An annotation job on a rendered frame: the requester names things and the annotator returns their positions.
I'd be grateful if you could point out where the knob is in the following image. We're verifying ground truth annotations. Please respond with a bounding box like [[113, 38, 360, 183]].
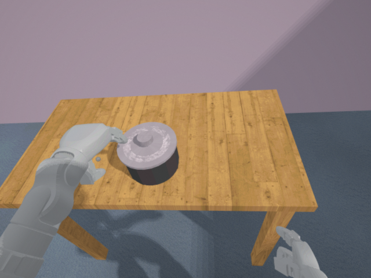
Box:
[[137, 131, 154, 147]]

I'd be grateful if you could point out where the table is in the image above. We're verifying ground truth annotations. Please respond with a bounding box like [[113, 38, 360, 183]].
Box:
[[0, 89, 318, 266]]

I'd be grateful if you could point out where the right robot hand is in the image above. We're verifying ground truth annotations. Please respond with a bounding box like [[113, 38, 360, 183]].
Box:
[[274, 226, 320, 278]]

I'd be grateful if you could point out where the lid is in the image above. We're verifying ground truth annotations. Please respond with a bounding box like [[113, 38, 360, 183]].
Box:
[[117, 122, 177, 170]]

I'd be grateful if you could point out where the left robot hand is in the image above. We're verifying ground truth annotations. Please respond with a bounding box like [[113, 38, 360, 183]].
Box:
[[59, 123, 128, 185]]

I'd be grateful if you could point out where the left robot forearm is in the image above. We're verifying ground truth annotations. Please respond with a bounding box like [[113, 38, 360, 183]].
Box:
[[0, 147, 89, 278]]

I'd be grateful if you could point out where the pot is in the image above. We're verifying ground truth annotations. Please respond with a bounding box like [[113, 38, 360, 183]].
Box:
[[127, 146, 179, 185]]

